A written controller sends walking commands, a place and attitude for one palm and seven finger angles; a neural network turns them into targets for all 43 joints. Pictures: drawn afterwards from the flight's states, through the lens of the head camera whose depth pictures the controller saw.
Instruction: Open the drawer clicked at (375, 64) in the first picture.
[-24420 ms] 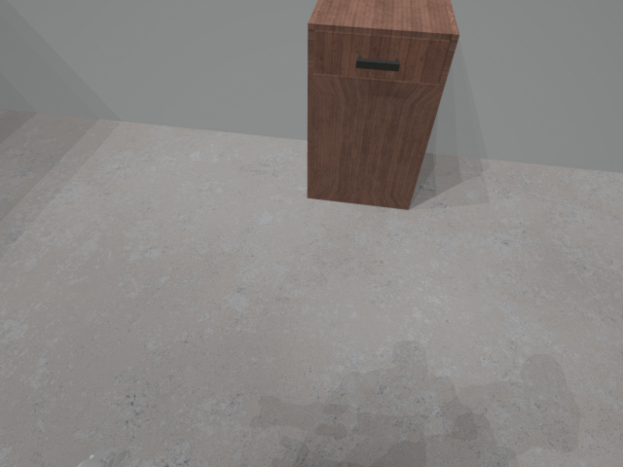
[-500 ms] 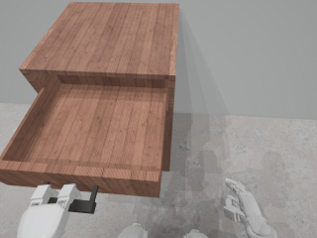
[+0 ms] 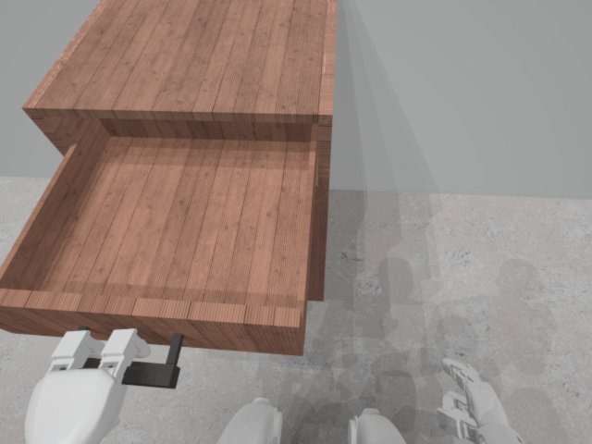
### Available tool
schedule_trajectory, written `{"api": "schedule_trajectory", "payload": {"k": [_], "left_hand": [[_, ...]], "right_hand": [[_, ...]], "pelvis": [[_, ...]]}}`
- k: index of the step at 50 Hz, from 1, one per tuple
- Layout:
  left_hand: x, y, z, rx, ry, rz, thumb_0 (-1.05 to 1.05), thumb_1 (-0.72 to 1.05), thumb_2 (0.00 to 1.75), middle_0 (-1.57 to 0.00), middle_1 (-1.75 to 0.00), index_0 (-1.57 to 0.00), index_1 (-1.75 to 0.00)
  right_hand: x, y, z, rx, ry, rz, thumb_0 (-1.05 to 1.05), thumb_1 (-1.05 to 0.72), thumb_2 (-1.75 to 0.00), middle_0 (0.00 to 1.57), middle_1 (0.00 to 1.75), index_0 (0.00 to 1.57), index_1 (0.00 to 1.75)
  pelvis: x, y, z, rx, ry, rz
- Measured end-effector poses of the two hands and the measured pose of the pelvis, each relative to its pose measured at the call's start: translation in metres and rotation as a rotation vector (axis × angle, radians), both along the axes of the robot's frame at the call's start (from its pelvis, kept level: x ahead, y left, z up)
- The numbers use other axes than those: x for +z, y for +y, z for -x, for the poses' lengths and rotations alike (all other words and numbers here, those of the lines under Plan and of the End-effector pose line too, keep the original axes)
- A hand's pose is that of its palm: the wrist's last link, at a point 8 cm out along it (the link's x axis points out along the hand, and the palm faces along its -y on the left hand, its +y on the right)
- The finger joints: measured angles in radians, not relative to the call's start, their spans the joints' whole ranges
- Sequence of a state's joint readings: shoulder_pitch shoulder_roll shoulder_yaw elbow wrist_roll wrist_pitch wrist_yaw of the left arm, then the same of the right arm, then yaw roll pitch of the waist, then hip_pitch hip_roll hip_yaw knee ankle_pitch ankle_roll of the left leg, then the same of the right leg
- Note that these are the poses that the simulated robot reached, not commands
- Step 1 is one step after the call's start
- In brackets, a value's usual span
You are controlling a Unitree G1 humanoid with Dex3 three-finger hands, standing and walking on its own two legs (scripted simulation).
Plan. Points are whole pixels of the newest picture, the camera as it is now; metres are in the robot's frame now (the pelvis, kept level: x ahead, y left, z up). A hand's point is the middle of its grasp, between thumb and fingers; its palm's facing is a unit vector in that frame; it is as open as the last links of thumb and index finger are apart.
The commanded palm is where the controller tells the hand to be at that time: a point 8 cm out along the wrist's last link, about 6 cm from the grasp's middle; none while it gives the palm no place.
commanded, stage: open the thumb to release the handle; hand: left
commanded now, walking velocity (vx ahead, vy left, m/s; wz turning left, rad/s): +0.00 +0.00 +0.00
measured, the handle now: (123, 354) +0.22 +0.24 +0.01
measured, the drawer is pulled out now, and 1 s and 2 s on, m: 0.30 0.30 0.30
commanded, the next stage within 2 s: lift the hand off the handle in 0.30 s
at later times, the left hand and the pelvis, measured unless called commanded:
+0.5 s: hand (110, 406) +0.16 +0.24 +0.00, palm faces -0.02 -0.06 -1.00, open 13.7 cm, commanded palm +0.15 +0.24 +0.04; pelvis -0.01 -0.01 +0.01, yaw +1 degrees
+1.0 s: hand (109, 400) +0.17 +0.24 +0.00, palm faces -0.07 -0.07 -0.99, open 13.6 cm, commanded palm +0.16 +0.24 +0.07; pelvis -0.02 -0.02 +0.03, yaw +1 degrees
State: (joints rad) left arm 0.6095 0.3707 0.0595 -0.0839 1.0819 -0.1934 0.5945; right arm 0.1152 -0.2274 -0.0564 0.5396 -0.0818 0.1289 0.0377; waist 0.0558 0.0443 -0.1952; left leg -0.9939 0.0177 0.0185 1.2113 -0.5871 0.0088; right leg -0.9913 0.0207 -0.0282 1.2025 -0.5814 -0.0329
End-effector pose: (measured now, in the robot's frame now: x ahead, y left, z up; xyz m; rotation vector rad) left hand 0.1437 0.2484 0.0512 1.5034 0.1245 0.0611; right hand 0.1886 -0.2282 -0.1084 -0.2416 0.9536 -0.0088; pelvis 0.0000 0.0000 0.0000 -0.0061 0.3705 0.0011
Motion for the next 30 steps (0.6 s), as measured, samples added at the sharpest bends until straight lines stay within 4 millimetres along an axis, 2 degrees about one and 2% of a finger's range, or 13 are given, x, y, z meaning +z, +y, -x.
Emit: {"api": "schedule_trajectory", "payload": {"k": [9,17,22,30], "left_hand": [[0.002,-0.004,0.0,0.049,0.009,-0.004,0.0,0.13,0.56,-0.33,-1.25,-0.36,-1.26],[0.002,-0.005,0.002,0.058,0.015,0.0,0.0,-0.3,0.38,-0.31,-1.21,-0.33,-1.22],[0.001,-0.005,0.002,0.06,0.004,-0.004,0.0,-0.42,0.33,-0.31,-1.21,-0.32,-1.2],[-0.002,-0.006,0.0,0.065,-0.019,-0.019,0.0,-0.48,0.3,-0.32,-1.22,-0.32,-1.2]], "right_hand": [[0.018,0.008,0.001,-0.005,-0.056,-0.034,0.01,-0.9,-0.89,0.21,0.3,0.2,0.3],[0.032,-0.005,0.003,-0.002,-0.092,-0.007,0.01,-0.9,-0.89,0.21,0.3,0.2,0.3],[0.032,-0.014,0.006,-0.001,-0.09,0.015,0.01,-0.9,-0.89,0.21,0.3,0.2,0.3],[0.021,-0.016,0.013,0.003,-0.058,0.024,0.01,-0.9,-0.89,0.2,0.3,0.2,0.3]], "pelvis": [[0.011,-0.006,0.006,0.004,-0.044,-0.005],[0.016,-0.011,0.009,0.01,-0.068,-0.003],[0.016,-0.013,0.011,0.014,-0.07,-0.003],[0.013,-0.014,0.015,0.023,-0.065,-0.004]]}}
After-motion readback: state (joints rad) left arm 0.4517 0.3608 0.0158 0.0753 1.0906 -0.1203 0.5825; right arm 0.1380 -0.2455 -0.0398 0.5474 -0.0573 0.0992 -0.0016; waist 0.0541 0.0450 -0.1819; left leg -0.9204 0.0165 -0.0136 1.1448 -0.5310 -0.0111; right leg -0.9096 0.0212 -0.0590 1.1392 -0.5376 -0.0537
